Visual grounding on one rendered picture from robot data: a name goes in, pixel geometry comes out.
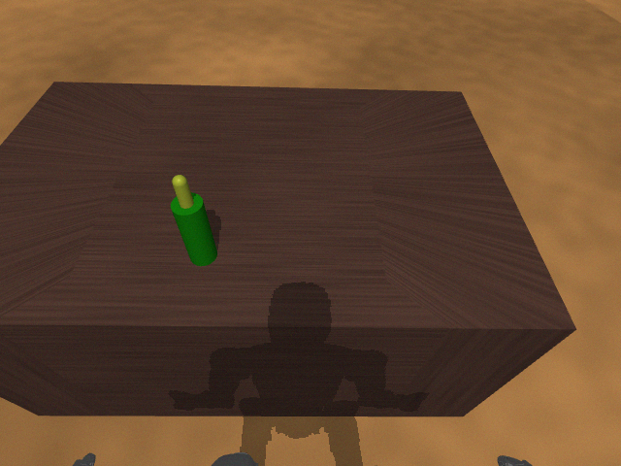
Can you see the bottle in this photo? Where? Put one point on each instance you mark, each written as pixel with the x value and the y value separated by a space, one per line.
pixel 191 217

